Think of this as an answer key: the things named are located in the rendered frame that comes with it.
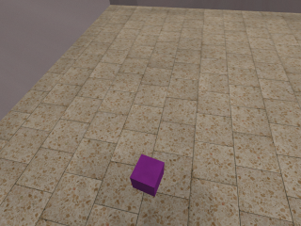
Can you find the carton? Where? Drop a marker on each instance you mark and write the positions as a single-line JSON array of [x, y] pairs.
[[147, 174]]

